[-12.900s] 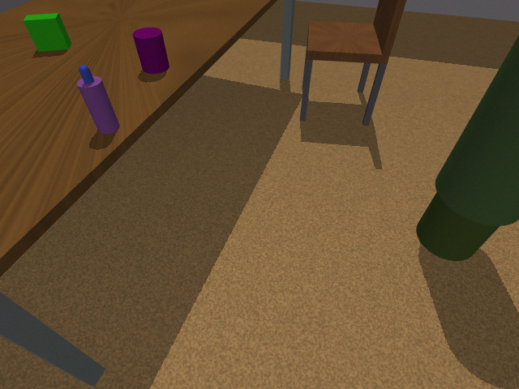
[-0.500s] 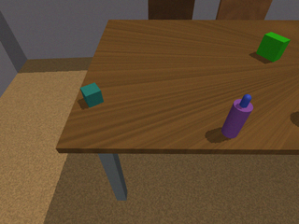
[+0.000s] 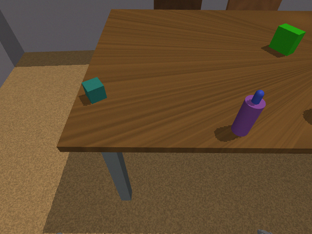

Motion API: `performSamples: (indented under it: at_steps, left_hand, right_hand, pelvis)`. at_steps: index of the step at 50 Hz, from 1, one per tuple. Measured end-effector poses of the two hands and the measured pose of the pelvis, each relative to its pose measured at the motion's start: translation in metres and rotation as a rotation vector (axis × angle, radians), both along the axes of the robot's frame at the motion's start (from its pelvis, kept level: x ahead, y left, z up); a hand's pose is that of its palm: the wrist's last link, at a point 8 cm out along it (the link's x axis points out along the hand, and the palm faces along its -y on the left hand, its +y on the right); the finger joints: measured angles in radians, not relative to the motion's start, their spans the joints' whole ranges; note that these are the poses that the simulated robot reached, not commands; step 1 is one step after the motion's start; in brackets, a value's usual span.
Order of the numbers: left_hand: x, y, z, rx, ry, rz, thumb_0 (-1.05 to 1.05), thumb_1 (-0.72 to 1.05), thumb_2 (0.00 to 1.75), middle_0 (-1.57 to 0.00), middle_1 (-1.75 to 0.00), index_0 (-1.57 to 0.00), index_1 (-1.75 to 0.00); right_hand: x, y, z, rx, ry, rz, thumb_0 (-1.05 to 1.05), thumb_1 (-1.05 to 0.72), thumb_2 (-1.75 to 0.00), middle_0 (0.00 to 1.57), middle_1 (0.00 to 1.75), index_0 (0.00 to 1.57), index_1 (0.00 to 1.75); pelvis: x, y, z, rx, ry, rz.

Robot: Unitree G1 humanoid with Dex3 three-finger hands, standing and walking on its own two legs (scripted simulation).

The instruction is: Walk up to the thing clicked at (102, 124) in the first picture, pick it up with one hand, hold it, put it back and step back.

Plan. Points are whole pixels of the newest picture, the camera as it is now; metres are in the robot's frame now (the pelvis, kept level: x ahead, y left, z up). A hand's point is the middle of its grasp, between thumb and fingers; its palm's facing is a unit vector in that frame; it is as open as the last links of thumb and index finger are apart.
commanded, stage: rise first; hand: right
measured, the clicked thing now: (249, 112) +0.45 -0.26 +0.05
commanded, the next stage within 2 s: go down in 1.72 s
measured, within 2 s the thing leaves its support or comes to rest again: neither
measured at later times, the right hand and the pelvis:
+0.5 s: hand (271, 217) +0.19 -0.26 -0.03, palm faces +0.28 +0.89 -0.36, open 16.7 cm; pelvis +0.01 +0.01 +0.00, yaw -1 degrees
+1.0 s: hand (293, 204) +0.19 -0.26 +0.06, palm faces +0.35 +0.84 -0.41, open 17.5 cm; pelvis +0.02 +0.01 +0.00, yaw -2 degrees
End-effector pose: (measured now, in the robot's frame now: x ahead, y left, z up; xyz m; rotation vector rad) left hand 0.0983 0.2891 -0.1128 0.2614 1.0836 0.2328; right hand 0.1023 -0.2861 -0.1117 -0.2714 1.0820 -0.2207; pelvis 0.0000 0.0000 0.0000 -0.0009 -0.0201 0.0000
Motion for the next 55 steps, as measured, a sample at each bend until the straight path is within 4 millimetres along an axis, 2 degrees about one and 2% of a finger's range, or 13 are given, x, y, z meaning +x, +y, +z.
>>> performSamples:
  at_steps: [5,8,15,26,31,38,45,51,55]
  left_hand:
    - [0.040,-0.008,0.010,-0.003,-0.164,0.008,0.00,0.63,0.60,-0.09,-0.13,-0.08,-0.14]
    - [0.054,-0.012,0.013,-0.007,-0.203,0.012,0.00,0.48,0.45,-0.07,-0.09,-0.06,-0.10]
    - [0.056,-0.021,0.024,-0.027,-0.283,0.005,0.00,0.13,0.21,-0.05,-0.05,-0.06,-0.06]
    - [0.067,-0.040,0.028,-0.067,-0.343,-0.058,-0.01,-0.36,0.07,-0.06,-0.05,-0.06,-0.05]
    - [0.067,-0.034,0.028,-0.064,-0.347,-0.043,-0.01,-0.45,0.05,-0.07,-0.05,-0.07,-0.06]
    - [0.063,-0.018,0.025,-0.028,-0.311,-0.018,-0.01,-0.52,0.04,-0.07,-0.05,-0.06,-0.06]
    - [0.068,-0.022,0.024,-0.045,-0.311,-0.031,-0.01,-0.54,0.05,-0.06,-0.05,-0.06,-0.06]
    - [0.072,-0.019,0.025,-0.049,-0.332,-0.016,-0.01,-0.55,0.05,-0.06,-0.05,-0.06,-0.06]
    - [0.072,-0.022,0.025,-0.061,-0.339,-0.027,-0.01,-0.55,0.05,-0.06,-0.05,-0.06,-0.06]
  right_hand:
    - [0.038,0.003,0.012,-0.006,-0.182,-0.049,0.01,-0.61,-0.60,0.11,0.14,0.11,0.14]
    - [0.050,-0.001,0.026,-0.023,-0.267,-0.064,0.01,-0.46,-0.45,0.09,0.10,0.09,0.10]
    - [0.046,-0.011,0.063,-0.084,-0.398,-0.069,0.00,-0.08,-0.22,0.06,0.06,0.06,0.06]
    - [0.053,-0.009,0.117,-0.156,-0.611,-0.026,0.00,0.38,-0.08,0.04,0.06,0.05,0.06]
    - [0.052,-0.013,0.138,-0.188,-0.676,-0.022,-0.01,0.47,-0.06,0.04,0.06,0.05,0.06]
    - [0.053,-0.013,0.155,-0.212,-0.740,-0.009,-0.01,0.53,-0.04,0.04,0.06,0.05,0.06]
    - [0.057,-0.008,0.179,-0.239,-0.839,0.038,-0.01,0.55,-0.04,0.05,0.06,0.05,0.06]
    - [0.052,-0.016,0.195,-0.287,-0.877,0.037,-0.01,0.54,-0.04,0.05,0.06,0.05,0.06]
    - [0.049,-0.014,0.203,-0.297,-0.905,0.045,-0.01,0.54,-0.04,0.05,0.06,0.05,0.06]
  pelvis:
    - [-0.008,0.002,-0.004,-0.002,0.037,-0.006]
    - [-0.007,0.003,-0.005,-0.002,0.052,-0.007]
    - [0.005,0.004,-0.003,-0.001,0.037,-0.013]
    - [0.008,0.006,-0.002,-0.006,0.005,-0.020]
    - [0.012,0.007,-0.002,-0.008,-0.001,-0.026]
    - [0.014,0.007,-0.002,-0.010,-0.013,-0.025]
    - [0.015,0.010,-0.002,-0.009,-0.016,-0.028]
    - [0.015,0.010,-0.002,-0.009,-0.022,-0.030]
    - [0.014,0.010,-0.002,-0.010,-0.025,-0.033]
